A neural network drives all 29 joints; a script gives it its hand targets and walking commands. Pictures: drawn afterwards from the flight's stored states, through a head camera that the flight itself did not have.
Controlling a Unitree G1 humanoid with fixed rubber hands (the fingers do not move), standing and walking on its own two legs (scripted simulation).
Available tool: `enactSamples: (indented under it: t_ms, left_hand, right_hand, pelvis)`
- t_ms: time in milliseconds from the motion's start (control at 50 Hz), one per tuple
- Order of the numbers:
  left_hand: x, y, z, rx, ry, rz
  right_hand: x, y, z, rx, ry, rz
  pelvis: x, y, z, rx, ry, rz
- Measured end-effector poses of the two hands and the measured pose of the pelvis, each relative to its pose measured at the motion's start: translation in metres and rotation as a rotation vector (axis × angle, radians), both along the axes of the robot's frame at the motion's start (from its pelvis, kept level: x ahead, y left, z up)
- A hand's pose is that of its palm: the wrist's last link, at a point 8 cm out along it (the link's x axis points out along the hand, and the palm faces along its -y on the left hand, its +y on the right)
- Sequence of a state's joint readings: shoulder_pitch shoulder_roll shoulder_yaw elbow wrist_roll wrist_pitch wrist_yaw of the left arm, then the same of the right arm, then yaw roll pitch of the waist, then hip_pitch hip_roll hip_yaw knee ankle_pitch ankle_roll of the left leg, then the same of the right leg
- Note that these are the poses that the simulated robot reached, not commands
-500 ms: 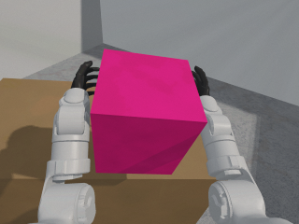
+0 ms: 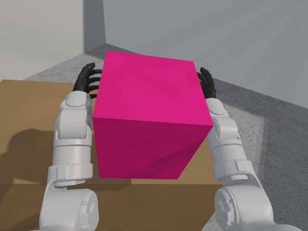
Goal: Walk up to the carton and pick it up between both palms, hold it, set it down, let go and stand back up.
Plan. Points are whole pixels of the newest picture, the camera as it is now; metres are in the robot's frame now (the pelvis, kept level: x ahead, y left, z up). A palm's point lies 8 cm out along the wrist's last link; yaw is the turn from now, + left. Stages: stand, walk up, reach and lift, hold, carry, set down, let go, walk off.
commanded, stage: hold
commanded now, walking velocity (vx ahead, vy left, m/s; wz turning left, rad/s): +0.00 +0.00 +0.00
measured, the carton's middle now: (145, 121) +0.34 +0.03 +0.15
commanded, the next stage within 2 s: set down in 0.32 s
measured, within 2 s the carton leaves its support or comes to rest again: neither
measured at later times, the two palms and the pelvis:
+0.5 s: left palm (82, 95) +0.36 +0.18 +0.21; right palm (206, 100) +0.37 -0.13 +0.20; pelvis +0.00 +0.00 +0.00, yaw +0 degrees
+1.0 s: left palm (94, 95) +0.40 +0.16 +0.18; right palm (205, 104) +0.41 -0.14 +0.16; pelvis +0.03 -0.01 +0.00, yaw +0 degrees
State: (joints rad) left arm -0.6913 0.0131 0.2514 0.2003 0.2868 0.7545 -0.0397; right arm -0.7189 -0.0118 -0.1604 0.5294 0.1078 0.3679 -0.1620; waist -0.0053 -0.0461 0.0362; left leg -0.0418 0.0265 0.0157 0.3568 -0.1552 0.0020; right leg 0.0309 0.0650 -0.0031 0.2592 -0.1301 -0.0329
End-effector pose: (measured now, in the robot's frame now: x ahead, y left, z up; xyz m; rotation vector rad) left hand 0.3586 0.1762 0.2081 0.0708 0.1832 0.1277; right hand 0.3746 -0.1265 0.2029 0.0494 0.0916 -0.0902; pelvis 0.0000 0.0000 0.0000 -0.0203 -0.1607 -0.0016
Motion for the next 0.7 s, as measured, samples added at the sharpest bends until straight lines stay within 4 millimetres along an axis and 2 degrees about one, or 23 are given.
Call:
enactSamples:
  t_ms: [500, 700]
  left_hand:
    - [-0.003, 0.0, 0.001, -0.007, 0.002, 0.005]
    - [0.009, 0.0, 0.008, -0.013, -0.107, -0.001]
  right_hand:
    - [-0.002, 0.0, -0.002, 0.012, 0.002, 0.003]
    - [0.01, -0.001, 0.013, -0.001, -0.112, 0.003]
  pelvis:
    - [0.0, 0.0, 0.0, 0.0, -0.004, 0.0]
    - [0.006, -0.002, 0.0, 0.003, 0.008, 0.001]
